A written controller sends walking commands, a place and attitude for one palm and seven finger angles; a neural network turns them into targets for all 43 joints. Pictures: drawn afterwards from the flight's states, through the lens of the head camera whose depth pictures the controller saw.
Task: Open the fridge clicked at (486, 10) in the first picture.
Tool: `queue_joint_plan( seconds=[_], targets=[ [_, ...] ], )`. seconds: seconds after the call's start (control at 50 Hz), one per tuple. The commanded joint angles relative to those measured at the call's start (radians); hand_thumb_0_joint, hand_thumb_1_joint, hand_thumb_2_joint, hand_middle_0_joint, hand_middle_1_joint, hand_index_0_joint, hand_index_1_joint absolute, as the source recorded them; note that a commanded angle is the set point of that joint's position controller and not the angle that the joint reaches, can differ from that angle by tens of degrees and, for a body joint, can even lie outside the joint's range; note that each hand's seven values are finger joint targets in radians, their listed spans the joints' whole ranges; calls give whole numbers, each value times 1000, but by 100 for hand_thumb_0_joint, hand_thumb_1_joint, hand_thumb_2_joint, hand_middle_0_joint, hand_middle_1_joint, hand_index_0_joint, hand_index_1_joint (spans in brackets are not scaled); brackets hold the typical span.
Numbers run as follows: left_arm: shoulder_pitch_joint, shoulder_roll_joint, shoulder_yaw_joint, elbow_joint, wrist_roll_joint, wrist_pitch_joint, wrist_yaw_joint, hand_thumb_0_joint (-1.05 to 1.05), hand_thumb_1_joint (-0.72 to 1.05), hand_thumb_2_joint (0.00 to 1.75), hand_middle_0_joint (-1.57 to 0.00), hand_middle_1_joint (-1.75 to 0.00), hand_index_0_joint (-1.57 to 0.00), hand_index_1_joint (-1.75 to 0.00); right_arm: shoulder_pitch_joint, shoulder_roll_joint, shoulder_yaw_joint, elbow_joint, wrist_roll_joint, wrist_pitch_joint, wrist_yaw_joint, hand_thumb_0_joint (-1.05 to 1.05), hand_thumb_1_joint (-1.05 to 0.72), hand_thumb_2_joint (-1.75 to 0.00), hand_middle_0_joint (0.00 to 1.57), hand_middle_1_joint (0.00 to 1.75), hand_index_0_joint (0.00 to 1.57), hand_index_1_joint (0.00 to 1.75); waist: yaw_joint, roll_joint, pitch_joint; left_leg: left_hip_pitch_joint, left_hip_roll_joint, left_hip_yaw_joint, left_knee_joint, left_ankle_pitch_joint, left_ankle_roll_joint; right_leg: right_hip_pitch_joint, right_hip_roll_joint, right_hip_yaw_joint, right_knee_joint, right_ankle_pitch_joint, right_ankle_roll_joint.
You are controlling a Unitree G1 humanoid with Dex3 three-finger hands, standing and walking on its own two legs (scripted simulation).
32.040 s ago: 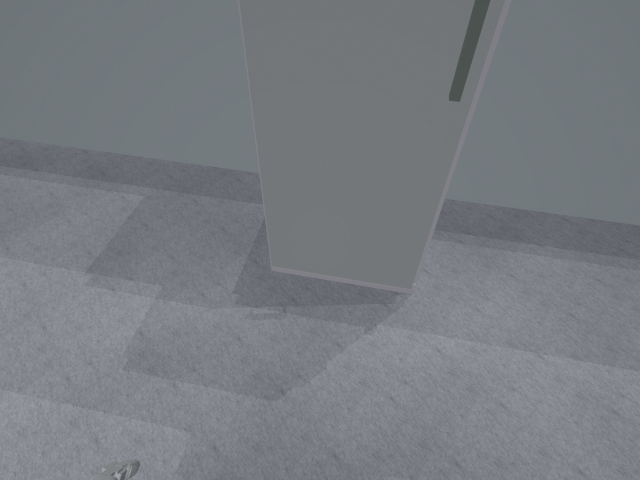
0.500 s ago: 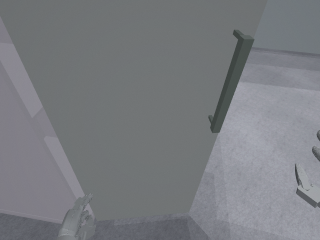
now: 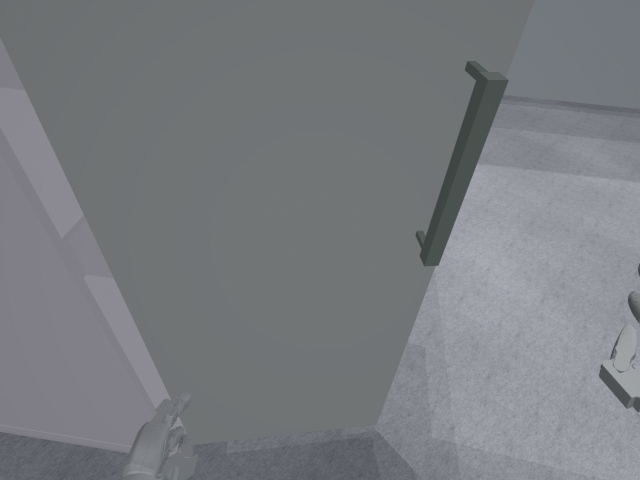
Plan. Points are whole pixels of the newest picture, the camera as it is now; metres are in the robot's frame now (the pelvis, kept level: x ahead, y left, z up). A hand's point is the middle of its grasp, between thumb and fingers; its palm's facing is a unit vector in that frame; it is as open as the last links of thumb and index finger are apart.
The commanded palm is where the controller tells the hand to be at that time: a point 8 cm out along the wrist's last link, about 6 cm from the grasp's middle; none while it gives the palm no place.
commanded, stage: step back with the hand held close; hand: right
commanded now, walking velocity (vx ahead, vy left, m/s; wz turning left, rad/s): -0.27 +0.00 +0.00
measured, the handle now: (448, 176) +0.43 -0.17 +0.21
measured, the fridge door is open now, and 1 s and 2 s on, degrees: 75 75 75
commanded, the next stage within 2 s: stop stepping back and stand still in 1.08 s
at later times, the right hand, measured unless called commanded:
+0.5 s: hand out of the picture +0.14 -0.30 +0.15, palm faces +0.40 +0.79 -0.46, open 7.4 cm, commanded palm +0.08 -0.33 +0.17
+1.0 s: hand out of the picture +0.05 -0.33 +0.18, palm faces +0.51 +0.77 -0.37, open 7.4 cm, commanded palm -0.01 -0.35 +0.17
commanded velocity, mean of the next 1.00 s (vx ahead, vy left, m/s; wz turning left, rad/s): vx -0.30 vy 0.00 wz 0.03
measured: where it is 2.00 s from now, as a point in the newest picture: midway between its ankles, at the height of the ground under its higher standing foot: outside the picture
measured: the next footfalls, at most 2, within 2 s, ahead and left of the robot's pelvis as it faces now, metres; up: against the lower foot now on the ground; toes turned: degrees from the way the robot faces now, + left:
left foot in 1.10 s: -0.25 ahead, +0.09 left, +0.00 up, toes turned +3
right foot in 1.24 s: -0.07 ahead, -0.11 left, +0.00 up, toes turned +3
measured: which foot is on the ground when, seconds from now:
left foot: down 0.00-0.80, up 0.82-1.00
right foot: down 0.00-1.00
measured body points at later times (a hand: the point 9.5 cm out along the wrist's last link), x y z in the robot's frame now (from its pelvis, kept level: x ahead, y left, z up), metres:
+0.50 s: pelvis -0.06 -0.03 -0.01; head -0.04 -0.04 +0.44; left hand +0.12 +0.21 -0.08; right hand +0.12 -0.34 +0.18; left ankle -0.02 +0.13 -0.74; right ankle +0.01 -0.11 -0.74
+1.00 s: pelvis -0.14 -0.05 -0.01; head -0.13 -0.09 +0.44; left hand +0.03 +0.17 -0.08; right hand +0.02 -0.37 +0.20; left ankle -0.24 +0.09 -0.68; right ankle +0.00 -0.11 -0.74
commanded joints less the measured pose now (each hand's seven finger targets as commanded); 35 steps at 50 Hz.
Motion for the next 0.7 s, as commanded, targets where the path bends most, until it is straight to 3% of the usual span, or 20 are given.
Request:
queue_joint_plan(
  seconds=[0.0, 0.02, 0.04, 0.06, 0.1, 0.14, 0.2, 0.24, 0.28, 0.36, 0.44, 0.52, 0.56, 0.6, 0.64, 0.66, 0.68],
  targets=[
    [-164, 136, 39, -219, -13, -31, 7, 0, 90, 90, -20, -30, -20, -30, -312, -343, -242, -304, -17, -121, -39, 0, -90, -90, 20, 30, 20, 30, 37, -7, 33, -163, 19, -73, -117, 171, 18, -73, -4, 28, -23, 91, -33],
    [-158, 118, 39, -189, -8, -15, 9, 0, 90, 90, -20, -30, -20, -30, -194, -249, -173, -202, -16, -128, -32, 0, -90, -90, 20, 30, 20, 30, 47, 59, 32, -183, 40, -67, -118, 169, 21, -78, -1, 40, 2, 93, -32],
    [-171, 123, 46, -201, -5, -9, 9, 0, 90, 90, -20, -30, -20, -30, -175, -259, -175, -216, -22, -131, -30, 0, -90, -90, 20, 30, 20, 30, 40, 57, 29, -200, 49, -74, -120, 208, 22, -68, 2, 37, 14, 116, -33],
    [-154, 120, 45, -204, -4, 2, 7, 0, 90, 90, -20, -30, -20, -30, -121, -217, -143, -190, -23, -130, -27, 0, -90, -90, 20, 30, 20, 30, 47, 67, 4, -202, 54, -67, -108, 218, 20, -62, 0, 32, 25, 139, -30],
    [-133, 128, 57, -222, -5, 19, 3, 0, 90, 90, -20, -30, -20, -30, -28, -190, -129, -195, -21, -136, -26, 0, -90, -90, 20, 30, 20, 30, 48, 27, -72, -179, 54, -55, -63, 265, 15, -45, -12, 27, 31, 213, -30],
    [-127, 134, 65, -240, -8, 31, 4, 0, 90, 90, -20, -30, -20, -30, 34, -199, -140, -229, -19, -143, -29, 0, -90, -90, 20, 30, 20, 30, 47, -9, -133, -150, 47, -39, -23, 312, 9, -40, -22, 28, 29, 302, -29],
    [-116, 134, 74, -267, -14, 50, 4, 0, 90, 90, -20, -30, -20, -30, 76, -233, -178, -287, -12, -151, -37, 0, -90, -90, 20, 30, 20, 30, 50, 32, -202, -131, 39, -39, 24, 351, 2, -48, -36, 35, 38, 356, -30],
    [-120, 135, 78, -277, -17, 58, 10, 0, 90, 90, -20, -30, -20, -30, 83, -274, -218, -324, -10, -159, -45, 0, -90, -90, 20, 30, 20, 30, 49, 37, -219, -119, 33, -39, 47, 356, 0, -69, -40, 45, 33, 356, -31],
    [-114, 131, 79, -289, -20, 62, 13, 0, 90, 90, -20, -30, -20, -30, 96, -267, -219, -332, -7, -166, -49, 0, -90, -90, 20, 30, 20, 30, 52, 35, -208, -126, 31, -45, 64, 340, -2, -103, -46, 51, 29, 330, -32],
    [-108, 139, 83, -293, -22, 53, 20, 0, 90, 90, -20, -30, -20, -30, 83, -273, -230, -345, -10, -183, -57, 0, -90, -90, 20, 30, 20, 30, 53, -13, -170, -118, 11, -50, 94, 248, -5, -197, -67, 79, -9, 208, -44],
    [-108, 158, 86, -293, -21, 28, 20, 0, 90, 90, -20, -30, -20, -30, 49, -246, -218, -349, -28, -203, -59, 0, -90, -90, 20, 30, 20, 30, 55, -107, -129, -28, -20, -49, 173, 138, -5, -397, -98, 135, -96, -106, -74],
    [-94, 164, 88, -291, -24, 3, 14, 0, 90, 90, -20, -30, -20, -30, 32, -218, -215, -312, -50, -221, -60, 0, -90, -90, 20, 30, 20, 30, 53, -133, -67, 42, -43, -48, 286, 26, -6, -631, -146, 190, -169, -451, -107],
    [-86, 158, 90, -286, -23, -8, 13, 0, 90, 90, -20, -30, -20, -30, 23, -225, -224, -310, -57, -231, -60, 0, -90, -90, 20, 30, 20, 30, 55, -88, -56, 23, -38, -78, 263, -21, 2, -658, -136, 193, -133, -477, -109],
    [-70, 151, 95, -284, -21, -13, 6, 0, 90, 90, -20, -30, -20, -30, 19, -232, -219, -324, -56, -241, -58, 0, -90, -90, 20, 30, 20, 30, 63, 21, -48, -139, 10, -157, 114, -157, 34, -552, -64, 141, 0, -431, -75],
    [-45, 142, 99, -253, -14, -15, 1, 0, 90, 90, -20, -30, -20, -30, 11, -267, -229, -359, -46, -251, -65, 0, -90, -90, 20, 30, 20, 30, 74, 137, -56, -438, 131, -294, -85, -361, 105, -297, 11, 74, 259, -282, -22],
    [-38, 118, 87, -226, -13, -14, -4, 0, 90, 90, -20, -30, -20, -30, -2, -245, -192, -371, -39, -253, -69, 0, -90, -90, 20, 30, 20, 30, 82, 197, -58, -547, 195, -313, -124, -368, 136, -191, 29, 56, 375, -217, -3],
    [-37, 113, 82, -210, -9, -15, -5, 0, 90, 90, -20, -30, -20, -30, -23, -250, -188, -376, -41, -252, -77, 0, -90, -90, 20, 30, 20, 30, 88, 216, -69, -590, 220, -298, -120, -312, 139, -132, 28, 44, 422, -174, -2]
  ],
)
